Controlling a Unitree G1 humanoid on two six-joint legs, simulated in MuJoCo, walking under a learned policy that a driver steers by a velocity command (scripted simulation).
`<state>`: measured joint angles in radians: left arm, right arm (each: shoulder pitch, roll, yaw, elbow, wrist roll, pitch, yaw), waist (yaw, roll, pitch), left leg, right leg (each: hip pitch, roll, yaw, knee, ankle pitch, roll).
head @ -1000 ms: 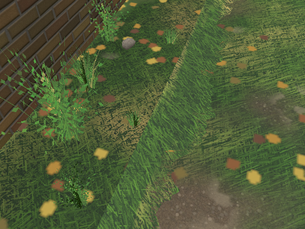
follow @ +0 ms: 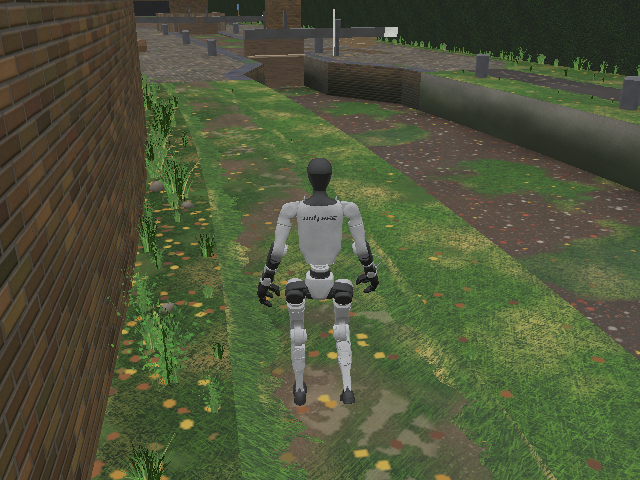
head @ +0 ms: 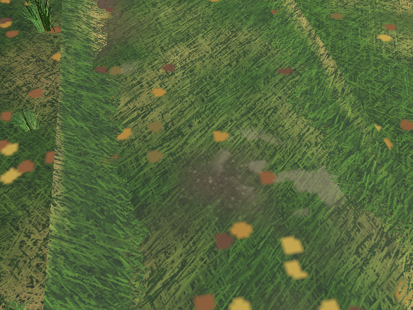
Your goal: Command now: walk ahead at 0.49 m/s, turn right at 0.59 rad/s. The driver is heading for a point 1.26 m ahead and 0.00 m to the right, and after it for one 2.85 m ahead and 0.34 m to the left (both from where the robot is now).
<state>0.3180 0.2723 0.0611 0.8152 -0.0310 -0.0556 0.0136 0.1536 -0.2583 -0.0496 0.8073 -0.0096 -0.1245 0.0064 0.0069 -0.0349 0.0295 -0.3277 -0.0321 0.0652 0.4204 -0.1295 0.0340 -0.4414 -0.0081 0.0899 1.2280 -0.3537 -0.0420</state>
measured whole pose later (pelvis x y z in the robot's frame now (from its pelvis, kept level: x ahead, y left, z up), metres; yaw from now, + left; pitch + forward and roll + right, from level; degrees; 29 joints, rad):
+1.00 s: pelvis +0.37 -0.03 -0.01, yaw +7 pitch +3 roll -1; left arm 0.19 0.31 0.09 0.82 -0.01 -0.05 0.00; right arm 0.18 -0.28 -0.08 0.78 0.02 -0.03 0.03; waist 0.01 -0.03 0.00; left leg -0.34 0.01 0.06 0.61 -0.33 0.06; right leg -0.33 -0.09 -0.12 0.91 -0.46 0.02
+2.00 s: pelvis +0.91 +0.06 +0.00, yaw -8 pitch +2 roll +1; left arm 0.34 0.29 0.06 0.77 -0.03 -0.05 0.01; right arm 0.16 -0.26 -0.05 0.67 -0.01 -0.12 0.01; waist 0.02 -0.03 -0.01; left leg -0.37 -0.03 -0.01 0.51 -0.18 0.02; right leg -0.36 0.07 0.13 1.13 -0.43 -0.03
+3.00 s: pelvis +1.41 +0.02 -0.01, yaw +11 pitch +2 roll -1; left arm 0.25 0.30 0.06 0.81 -0.02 -0.10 0.00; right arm 0.17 -0.30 -0.07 0.65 0.02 -0.04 0.04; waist 0.02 0.00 0.07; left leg -0.44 -0.06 0.03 0.60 -0.19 0.10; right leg -0.32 -0.05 0.00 1.20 -0.44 0.01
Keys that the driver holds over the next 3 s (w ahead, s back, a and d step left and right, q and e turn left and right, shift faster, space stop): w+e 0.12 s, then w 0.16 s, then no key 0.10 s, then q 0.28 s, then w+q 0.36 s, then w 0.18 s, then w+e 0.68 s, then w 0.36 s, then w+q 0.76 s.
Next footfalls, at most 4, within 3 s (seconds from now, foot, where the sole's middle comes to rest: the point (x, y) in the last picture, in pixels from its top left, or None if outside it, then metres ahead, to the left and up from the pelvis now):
0.38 right None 0.34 -0.19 -0.77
0.94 left None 0.39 0.06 -0.77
1.40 right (234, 220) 0.78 -0.07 -0.77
1.90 left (176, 166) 1.02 0.15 -0.77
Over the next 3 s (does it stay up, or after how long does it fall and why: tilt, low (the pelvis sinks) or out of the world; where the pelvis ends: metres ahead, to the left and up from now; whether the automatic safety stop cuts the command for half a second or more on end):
stays up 1.41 0.02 -0.01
